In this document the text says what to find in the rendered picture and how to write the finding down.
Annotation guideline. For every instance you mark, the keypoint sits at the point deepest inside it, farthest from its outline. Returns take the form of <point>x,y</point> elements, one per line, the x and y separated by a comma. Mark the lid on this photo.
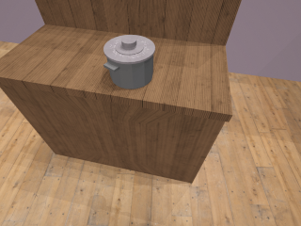
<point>143,50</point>

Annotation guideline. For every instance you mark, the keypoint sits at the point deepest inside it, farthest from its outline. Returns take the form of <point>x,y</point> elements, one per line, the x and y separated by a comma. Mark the pot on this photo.
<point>130,76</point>

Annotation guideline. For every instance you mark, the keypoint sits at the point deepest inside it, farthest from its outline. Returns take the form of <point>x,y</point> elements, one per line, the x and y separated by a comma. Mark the knob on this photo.
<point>128,42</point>

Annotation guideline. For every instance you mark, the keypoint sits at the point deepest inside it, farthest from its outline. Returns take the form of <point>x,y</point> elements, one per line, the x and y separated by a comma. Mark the table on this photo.
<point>57,80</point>

